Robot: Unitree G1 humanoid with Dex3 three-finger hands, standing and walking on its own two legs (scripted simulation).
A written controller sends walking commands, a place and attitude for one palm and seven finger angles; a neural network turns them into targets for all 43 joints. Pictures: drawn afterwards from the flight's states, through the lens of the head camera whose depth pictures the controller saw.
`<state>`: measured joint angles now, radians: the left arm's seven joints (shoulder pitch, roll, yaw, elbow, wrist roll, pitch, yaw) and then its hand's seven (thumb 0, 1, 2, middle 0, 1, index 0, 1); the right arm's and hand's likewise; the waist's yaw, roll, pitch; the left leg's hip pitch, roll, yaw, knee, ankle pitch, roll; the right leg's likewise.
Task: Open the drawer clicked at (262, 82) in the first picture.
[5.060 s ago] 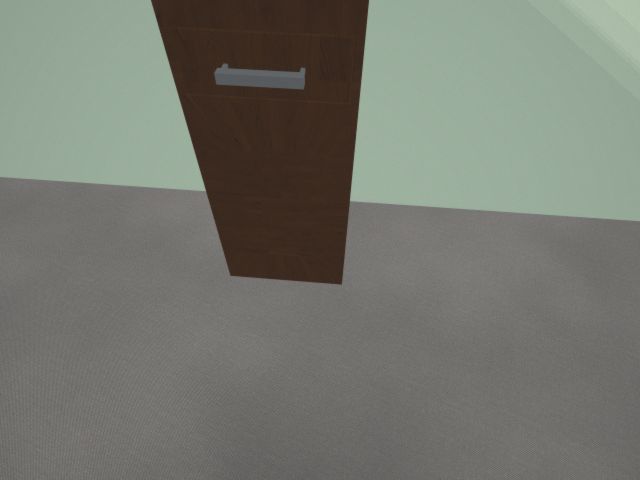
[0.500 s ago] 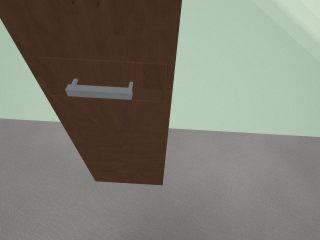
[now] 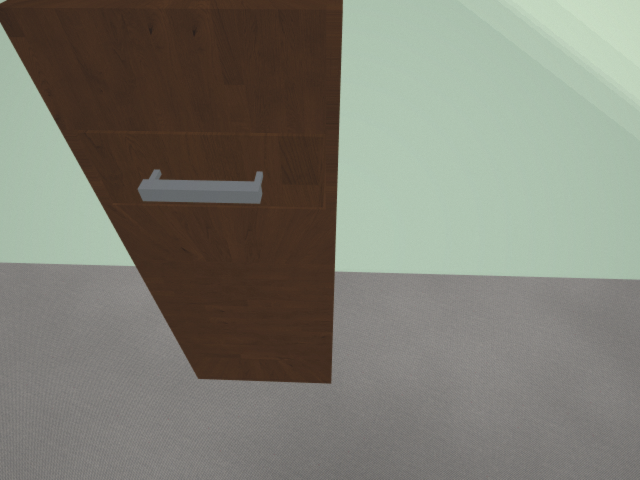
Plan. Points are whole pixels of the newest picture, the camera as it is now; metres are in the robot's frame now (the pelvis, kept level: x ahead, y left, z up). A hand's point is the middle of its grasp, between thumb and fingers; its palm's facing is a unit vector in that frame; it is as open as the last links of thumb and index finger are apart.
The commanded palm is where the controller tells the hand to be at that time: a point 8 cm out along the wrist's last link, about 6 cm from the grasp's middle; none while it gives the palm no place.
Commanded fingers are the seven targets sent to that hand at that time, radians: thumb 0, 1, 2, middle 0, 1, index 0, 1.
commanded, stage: come to a stop and stand still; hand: left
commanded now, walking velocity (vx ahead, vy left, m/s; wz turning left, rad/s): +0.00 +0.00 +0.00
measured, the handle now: (204, 183) +0.54 +0.22 +0.08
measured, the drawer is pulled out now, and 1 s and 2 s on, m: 0.00 0.00 0.00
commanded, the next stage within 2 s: look again from close up in 0.20 s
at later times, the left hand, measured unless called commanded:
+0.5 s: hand out of the picture -0.02 +0.15 -0.16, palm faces +0.04 -0.98 -0.18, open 7.4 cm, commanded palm none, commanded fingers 0.00 0.90 0.90 -0.20 -0.30 -0.20 -0.30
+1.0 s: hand out of the picture +0.09 +0.20 -0.11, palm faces +0.00 -0.90 -0.44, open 7.3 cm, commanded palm +0.12 +0.21 -0.04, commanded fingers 0.00 0.74 0.83 -0.21 -0.41 -0.21 -0.41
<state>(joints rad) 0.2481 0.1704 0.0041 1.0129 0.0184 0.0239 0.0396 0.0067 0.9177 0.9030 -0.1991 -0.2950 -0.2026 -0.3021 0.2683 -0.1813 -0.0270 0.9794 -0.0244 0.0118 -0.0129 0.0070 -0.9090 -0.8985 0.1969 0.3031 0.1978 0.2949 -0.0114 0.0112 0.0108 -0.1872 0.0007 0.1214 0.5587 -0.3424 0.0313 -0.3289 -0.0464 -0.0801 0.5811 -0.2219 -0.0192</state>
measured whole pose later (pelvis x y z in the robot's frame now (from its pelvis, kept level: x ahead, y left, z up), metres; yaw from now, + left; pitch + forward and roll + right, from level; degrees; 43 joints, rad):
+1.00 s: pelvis +0.02 +0.00 +0.01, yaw +0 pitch -1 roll +1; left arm 0.48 0.22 -0.08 0.43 0.12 0.11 0.17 0.06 0.94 0.89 -0.21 -0.31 -0.21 -0.32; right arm 0.39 -0.19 0.02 0.97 0.05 -0.19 -0.09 0.04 -0.94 -0.90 0.20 0.30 0.20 0.30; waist 0.04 0.03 0.00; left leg -0.13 -0.01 0.12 0.47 -0.32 0.02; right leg -0.29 -0.05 -0.08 0.53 -0.22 -0.02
